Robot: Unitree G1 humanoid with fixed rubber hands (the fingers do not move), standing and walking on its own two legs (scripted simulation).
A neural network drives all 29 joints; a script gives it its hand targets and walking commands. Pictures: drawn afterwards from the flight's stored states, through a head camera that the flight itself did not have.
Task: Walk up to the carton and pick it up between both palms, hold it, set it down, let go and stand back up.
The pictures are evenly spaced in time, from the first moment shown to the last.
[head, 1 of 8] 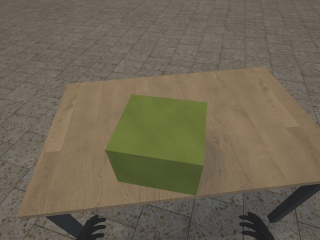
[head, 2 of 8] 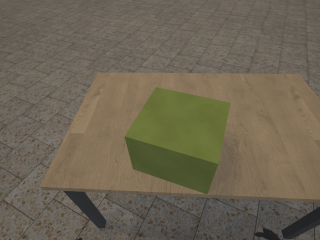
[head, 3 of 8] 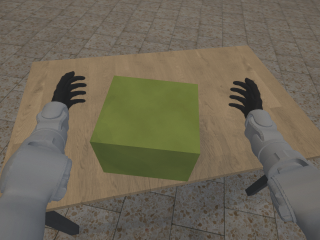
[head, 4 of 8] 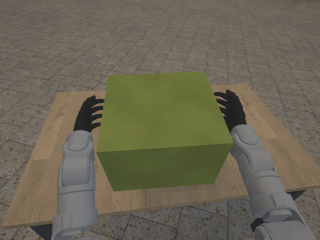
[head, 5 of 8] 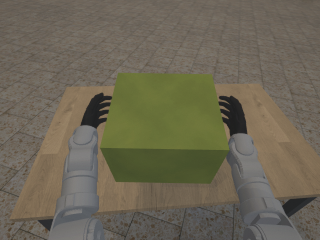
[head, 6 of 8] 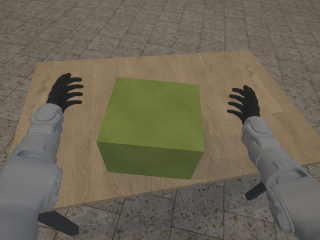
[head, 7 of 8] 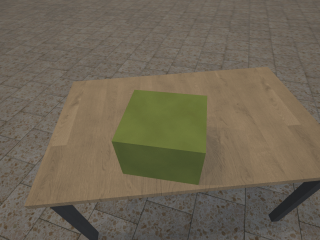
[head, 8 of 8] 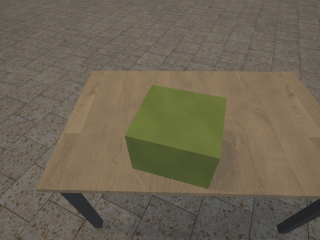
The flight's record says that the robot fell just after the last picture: no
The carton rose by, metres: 0.23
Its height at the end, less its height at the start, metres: +0.00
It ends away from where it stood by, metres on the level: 0.01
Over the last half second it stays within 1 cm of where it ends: yes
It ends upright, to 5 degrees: yes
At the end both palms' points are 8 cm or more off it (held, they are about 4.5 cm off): yes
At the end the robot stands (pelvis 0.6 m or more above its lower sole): yes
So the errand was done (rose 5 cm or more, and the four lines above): yes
